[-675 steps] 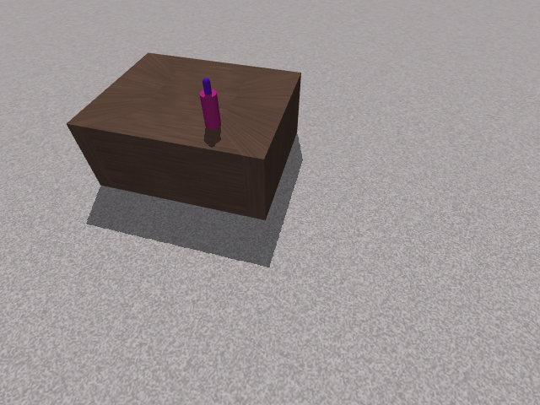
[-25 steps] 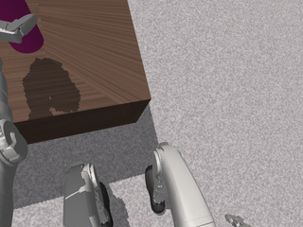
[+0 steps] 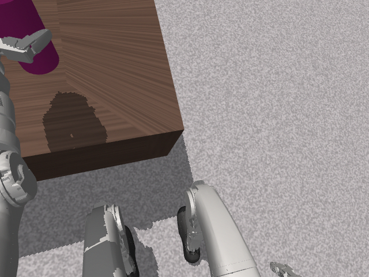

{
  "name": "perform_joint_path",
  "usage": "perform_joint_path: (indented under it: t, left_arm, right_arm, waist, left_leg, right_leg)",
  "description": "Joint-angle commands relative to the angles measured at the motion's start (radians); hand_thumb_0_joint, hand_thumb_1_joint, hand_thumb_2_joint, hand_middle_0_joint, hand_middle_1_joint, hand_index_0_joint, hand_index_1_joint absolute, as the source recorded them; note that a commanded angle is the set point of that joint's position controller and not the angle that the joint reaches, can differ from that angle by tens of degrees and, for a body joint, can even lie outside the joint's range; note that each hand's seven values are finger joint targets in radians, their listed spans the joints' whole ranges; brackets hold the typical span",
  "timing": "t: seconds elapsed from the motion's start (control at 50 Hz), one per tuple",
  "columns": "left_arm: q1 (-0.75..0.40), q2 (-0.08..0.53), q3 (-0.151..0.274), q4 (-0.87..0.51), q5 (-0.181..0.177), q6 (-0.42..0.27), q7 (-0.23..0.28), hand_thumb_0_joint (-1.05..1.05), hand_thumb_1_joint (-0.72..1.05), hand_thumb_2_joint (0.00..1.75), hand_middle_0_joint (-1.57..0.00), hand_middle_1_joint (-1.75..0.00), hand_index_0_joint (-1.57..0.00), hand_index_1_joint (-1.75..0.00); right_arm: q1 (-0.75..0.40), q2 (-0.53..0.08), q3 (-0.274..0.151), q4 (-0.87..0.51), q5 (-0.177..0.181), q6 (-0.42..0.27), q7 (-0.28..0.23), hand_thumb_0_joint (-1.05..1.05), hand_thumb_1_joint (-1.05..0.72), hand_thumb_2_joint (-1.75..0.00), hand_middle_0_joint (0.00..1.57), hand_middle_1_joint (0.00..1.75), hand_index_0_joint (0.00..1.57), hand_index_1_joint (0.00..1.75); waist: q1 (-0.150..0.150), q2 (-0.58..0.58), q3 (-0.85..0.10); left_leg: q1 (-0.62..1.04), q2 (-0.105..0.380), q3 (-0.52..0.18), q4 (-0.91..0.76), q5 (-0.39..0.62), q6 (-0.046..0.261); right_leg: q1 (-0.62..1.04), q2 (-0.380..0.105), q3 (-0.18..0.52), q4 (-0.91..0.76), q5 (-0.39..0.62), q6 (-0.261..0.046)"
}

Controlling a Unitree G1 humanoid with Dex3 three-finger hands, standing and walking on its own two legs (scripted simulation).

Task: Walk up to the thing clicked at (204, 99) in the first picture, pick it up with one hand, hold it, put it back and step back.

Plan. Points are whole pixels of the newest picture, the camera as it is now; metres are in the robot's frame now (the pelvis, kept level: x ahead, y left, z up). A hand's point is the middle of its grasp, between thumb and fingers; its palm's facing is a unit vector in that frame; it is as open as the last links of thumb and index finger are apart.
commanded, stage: lift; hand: left
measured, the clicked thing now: (11, 13) +0.59 +0.20 +0.05
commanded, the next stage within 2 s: hold in 1.78 s
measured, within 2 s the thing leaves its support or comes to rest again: neither
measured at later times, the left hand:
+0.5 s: hand (5, 28) +0.55 +0.20 +0.06, palm faces +0.09 -1.00 -0.03, open 9.8 cm
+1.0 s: hand out of the picture +0.46 +0.21 +0.15, palm faces +0.10 -0.99 -0.03, open 9.8 cm
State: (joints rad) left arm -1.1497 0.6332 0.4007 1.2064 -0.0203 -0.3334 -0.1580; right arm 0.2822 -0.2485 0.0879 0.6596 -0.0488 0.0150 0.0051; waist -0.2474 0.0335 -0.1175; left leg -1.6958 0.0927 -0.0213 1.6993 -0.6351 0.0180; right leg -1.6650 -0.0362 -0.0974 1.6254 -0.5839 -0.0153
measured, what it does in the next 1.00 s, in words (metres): rises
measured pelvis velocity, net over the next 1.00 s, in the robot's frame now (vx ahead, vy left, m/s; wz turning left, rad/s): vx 0.03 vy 0.01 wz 0.04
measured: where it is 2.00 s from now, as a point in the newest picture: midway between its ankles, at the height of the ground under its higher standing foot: (160, 254)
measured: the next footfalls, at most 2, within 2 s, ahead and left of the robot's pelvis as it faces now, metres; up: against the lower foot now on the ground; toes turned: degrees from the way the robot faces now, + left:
none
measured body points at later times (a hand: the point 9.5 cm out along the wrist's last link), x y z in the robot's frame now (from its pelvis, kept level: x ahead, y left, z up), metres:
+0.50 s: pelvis +0.01 +0.00 +0.04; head +0.21 +0.04 +0.44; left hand +0.54 +0.26 +0.06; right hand +0.02 -0.25 -0.08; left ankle +0.05 +0.11 -0.51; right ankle +0.07 -0.12 -0.51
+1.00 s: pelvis +0.03 +0.01 +0.12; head +0.14 +0.03 +0.56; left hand +0.44 +0.26 +0.16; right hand +0.11 -0.26 +0.01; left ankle +0.05 +0.12 -0.51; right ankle +0.07 -0.12 -0.51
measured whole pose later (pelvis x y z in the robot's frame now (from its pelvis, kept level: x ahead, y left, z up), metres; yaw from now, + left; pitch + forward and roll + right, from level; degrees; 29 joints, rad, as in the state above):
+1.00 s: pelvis +0.03 +0.01 +0.12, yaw +2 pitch +20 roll -3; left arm -0.56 0.33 0.25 0.82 -0.14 -0.35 -0.12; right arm 0.27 -0.25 0.01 0.70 0.00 -0.03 -0.03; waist -0.09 0.02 -0.11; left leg -1.05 0.08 0.01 1.23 -0.53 0.01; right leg -1.02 -0.02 -0.09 1.15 -0.48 0.00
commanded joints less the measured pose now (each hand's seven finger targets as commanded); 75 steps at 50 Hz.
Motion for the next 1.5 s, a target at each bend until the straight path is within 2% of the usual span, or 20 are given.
perform_joint_path:
  t: [0.0, 0.06, 0.12, 0.2, 0.32, 0.38, 0.46, 0.52, 0.54, 0.62, 0.72, 0.74, 0.78, 0.8, 0.84, 0.88, 0.96, 1.06, 1.2, 1.48]
  left_arm:
    - [-0.581, 0.268, 0.035, -0.32, -0.04, -0.128, -0.001, 0.0, 0.23, 1.48, -1.4, -1.55, -1.4, -1.58]
    - [-0.567, 0.269, 0.03, -0.296, -0.032, -0.128, -0.002, 0.0, 0.27, 1.48, -1.4, -1.56, -1.4, -1.58]
    - [-0.571, 0.276, 0.044, -0.324, -0.042, -0.135, -0.004, 0.0, 0.12, 1.33, -1.36, -1.5, -1.37, -1.51]
    - [-0.548, 0.27, 0.046, -0.36, -0.05, -0.134, -0.002, 0.0, 0.1, 1.31, -1.34, -1.47, -1.35, -1.48]
    - [-0.46, 0.245, 0.053, -0.384, -0.055, -0.124, 0.012, 0.0, 0.06, 1.32, -1.33, -1.47, -1.34, -1.48]
    - [-0.478, 0.231, 0.041, -0.497, -0.063, -0.127, 0.017, 0.0, 0.09, 1.34, -1.34, -1.48, -1.35, -1.5]
    - [-0.338, 0.15, 0.016, -0.426, -0.085, -0.116, 0.019, 0.0, 0.12, 1.33, -1.32, -1.48, -1.33, -1.48]
    - [-0.371, 0.187, 0.021, -0.574, -0.085, -0.129, 0.029, 0.0, 0.14, 1.33, -1.31, -1.46, -1.32, -1.47]
    - [-0.28, 0.109, -0.01, -0.483, -0.093, -0.117, 0.025, 0.0, 0.15, 1.34, -1.31, -1.47, -1.32, -1.47]
    - [-0.204, 0.101, -0.005, -0.559, -0.11, -0.13, 0.029, 0.0, 0.16, 1.34, -1.31, -1.47, -1.32, -1.48]
    - [-0.052, 0.01, -0.033, -0.591, -0.133, -0.125, 0.029, 0.0, 0.19, 1.36, -1.31, -1.47, -1.33, -1.48]
    - [-0.014, -0.032, -0.064, -0.594, -0.137, -0.122, 0.027, 0.0, 0.18, 1.36, -1.31, -1.47, -1.32, -1.48]
    - [-0.052, 0.002, -0.054, -0.723, -0.137, -0.135, 0.037, 0.0, 0.18, 1.37, -1.33, -1.48, -1.34, -1.49]
    - [0.005, -0.006, -0.042, -0.673, -0.138, -0.128, 0.042, 0.0, 0.21, 1.37, -1.33, -1.48, -1.34, -1.49]
    - [0.048, -0.068, -0.081, -0.683, -0.148, -0.129, 0.038, 0.0, 0.21, 1.37, -1.32, -1.47, -1.33, -1.48]
    - [0.073, -0.057, -0.069, -0.707, -0.146, -0.133, 0.043, 0.0, 0.21, 1.38, -1.34, -1.48, -1.34, -1.49]
    - [0.13, -0.132, -0.129, -0.704, -0.156, -0.135, 0.037, 0.0, 0.18, 1.36, -1.36, -1.48, -1.36, -1.5]
    - [0.2, -0.122, -0.116, -0.769, -0.165, -0.146, 0.034, 0.0, 0.2, 1.35, -1.35, -1.48, -1.36, -1.49]
    - [0.3, -0.174, -0.162, -0.823, -0.179, -0.143, 0.018, 0.0, 0.25, 1.34, -1.34, -1.46, -1.34, -1.47]
    - [0.466, -0.209, -0.153, -0.912, -0.2, -0.143, 0.018, 0.0, 0.24, 1.33, -1.3, -1.45, -1.31, -1.45]
  right_arm:
    - [0.245, -0.206, -0.068, -0.01, 0.001, -0.008, -0.014, 0.0, -0.89, -0.9, 0.2, 0.3, 0.2, 0.3]
    - [0.248, -0.206, -0.07, -0.013, 0.001, -0.008, -0.014, 0.0, -0.89, -0.9, 0.2, 0.3, 0.2, 0.3]
    - [0.243, -0.206, -0.071, -0.018, 0.004, -0.005, -0.013, 0.0, -0.93, -0.91, 0.2, 0.3, 0.2, 0.3]
    - [0.253, -0.204, -0.074, -0.025, 0.004, -0.009, -0.013, 0.0, -0.93, -0.91, 0.2, 0.3, 0.2, 0.3]
    - [0.257, -0.206, -0.084, -0.007, 0.008, -0.006, -0.014, 0.0, -0.93, -0.91, 0.2, 0.3, 0.2, 0.3]
    - [0.245, -0.193, -0.088, -0.017, 0.011, -0.012, -0.019, 0.0, -0.93, -0.91, 0.2, 0.3, 0.2, 0.3]
    - [0.223, -0.189, -0.096, 0.005, 0.021, -0.02, -0.026, 0.0, -0.92, -0.91, 0.2, 0.3, 0.2, 0.3]
    - [0.226, -0.185, -0.102, 0.005, 0.027, -0.026, -0.034, 0.0, -0.92, -0.91, 0.2, 0.3, 0.2, 0.3]
    - [0.22, -0.18, -0.101, 0.009, 0.028, -0.029, -0.035, 0.0, -0.92, -0.91, 0.2, 0.3, 0.2, 0.3]
    - [0.191, -0.177, -0.109, 0.011, 0.037, -0.04, -0.04, 0.0, -0.91, -0.91, 0.2, 0.3, 0.2, 0.3]
    - [0.166, -0.169, -0.123, 0.004, 0.045, -0.052, -0.043, 0.0, -0.91, -0.91, 0.2, 0.3, 0.2, 0.3]
    - [0.163, -0.165, -0.123, 0.005, 0.048, -0.053, -0.042, 0.0, -0.91, -0.91, 0.2, 0.3, 0.2, 0.3]
    - [0.15, -0.167, -0.13, -0.004, 0.048, -0.057, -0.044, 0.0, -0.91, -0.91, 0.2, 0.3, 0.2, 0.3]
    - [0.148, -0.169, -0.13, -0.005, 0.05, -0.058, -0.046, 0.0, -0.91, -0.91, 0.2, 0.3, 0.2, 0.3]
    - [0.122, -0.163, -0.129, -0.013, 0.053, -0.061, -0.046, 0.0, -0.91, -0.9, 0.2, 0.3, 0.2, 0.3]
    - [0.117, -0.164, -0.132, -0.013, 0.051, -0.065, -0.049, 0.0, -0.91, -0.91, 0.2, 0.3, 0.2, 0.3]
    - [0.098, -0.158, -0.135, -0.013, 0.05, -0.073, -0.048, 0.0, -0.92, -0.91, 0.2, 0.3, 0.2, 0.3]
    - [0.064, -0.155, -0.137, -0.035, 0.055, -0.078, -0.053, 0.0, -0.92, -0.91, 0.2, 0.3, 0.2, 0.3]
    - [0.05, -0.144, -0.134, -0.041, 0.058, -0.085, -0.062, 0.0, -0.91, -0.9, 0.2, 0.3, 0.2, 0.3]
    - [0.011, -0.115, -0.123, -0.073, 0.06, -0.093, -0.075, 0.0, -0.9, -0.9, 0.2, 0.3, 0.2, 0.3]
  waist:
    - [-0.002, 0.263, -0.772]
    - [-0.007, 0.263, -0.764]
    - [0.0, 0.269, -0.772]
    - [0.014, 0.292, -0.83]
    - [0.033, 0.296, -0.819]
    - [0.045, 0.298, -0.853]
    - [0.061, 0.227, -0.742]
    - [0.075, 0.255, -0.776]
    - [0.065, 0.21, -0.716]
    - [0.104, 0.181, -0.685]
    - [0.12, 0.147, -0.623]
    - [0.12, 0.133, -0.604]
    - [0.134, 0.161, -0.625]
    - [0.132, 0.147, -0.6]
    - [0.134, 0.123, -0.53]
    - [0.142, 0.103, -0.524]
    - [0.145, 0.1, -0.453]
    - [0.169, 0.068, -0.429]
    - [0.171, 0.065, -0.377]
    - [0.201, 0.035, -0.341]
  left_leg:
    - [0.573, -0.039, -0.064, -0.18, 0.402, 0.007]
    - [0.565, -0.04, -0.059, -0.186, 0.389, 0.009]
    - [0.57, -0.041, -0.063, -0.201, 0.352, 0.007]
    - [0.645, -0.038, -0.064, -0.205, 0.463, 0.002]
    - [0.726, -0.035, -0.077, -0.256, 0.483, -0.006]
    - [0.765, -0.035, -0.068, -0.279, 0.482, -0.005]
    - [0.748, -0.037, -0.068, -0.341, 0.379, -0.002]
    - [0.816, -0.038, -0.061, -0.371, 0.423, -0.006]
    - [0.806, -0.039, -0.062, -0.384, 0.415, -0.004]
    - [0.829, -0.044, -0.046, -0.429, 0.414, -0.001]
    - [0.919, -0.046, -0.04, -0.489, 0.462, -0.005]
    - [0.926, -0.048, -0.039, -0.505, 0.456, -0.005]
    - [0.982, -0.048, -0.036, -0.535, 0.465, -0.008]
    - [0.992, -0.048, -0.04, -0.546, 0.497, -0.01]
    - [1.004, -0.048, -0.039, -0.578, 0.473, -0.013]
    - [1.027, -0.049, -0.034, -0.603, 0.466, -0.008]
    - [1.065, -0.053, -0.031, -0.666, 0.406, -0.014]
    - [1.07, -0.062, -0.018, -0.734, 0.323, -0.011]
    - [1.145, -0.063, -0.01, -0.78, 0.408, -0.015]
    - [1.228, -0.065, 0.004, -0.86, 0.5, -0.013]
  right_leg:
    - [0.384, 0.046, 0.058, -0.177, 0.348, -0.033]
    - [0.401, 0.046, 0.063, -0.187, 0.345, -0.032]
    - [0.401, 0.045, 0.061, -0.195, 0.308, -0.032]
    - [0.433, 0.047, 0.058, -0.194, 0.382, -0.032]
    - [0.449, 0.047, 0.048, -0.232, 0.37, -0.038]
    - [0.506, 0.049, 0.052, -0.265, 0.38, -0.035]
    - [0.537, 0.053, 0.053, -0.322, 0.316, -0.033]
    - [0.597, 0.054, 0.055, -0.354, 0.355, -0.031]
    - [0.599, 0.055, 0.049, -0.37, 0.352, -0.03]
    - [0.677, 0.056, 0.058, -0.421, 0.366, -0.027]
    - [0.742, 0.057, 0.049, -0.488, 0.403, -0.025]
    - [0.758, 0.058, 0.049, -0.503, 0.403, -0.024]
    - [0.79, 0.057, 0.052, -0.525, 0.406, -0.023]
    - [0.798, 0.055, 0.047, -0.535, 0.428, -0.023]
    - [0.796, 0.058, 0.043, -0.556, 0.408, -0.023]
    - [0.831, 0.057, 0.044, -0.585, 0.409, -0.018]
    - [0.846, 0.057, 0.038, -0.629, 0.37, -0.018]
    - [0.942, 0.05, 0.045, -0.693, 0.329, -0.011]
    - [0.994, 0.052, 0.042, -0.74, 0.399, -0.01]
    - [1.143, 0.049, 0.047, -0.818, 0.481, -0.007]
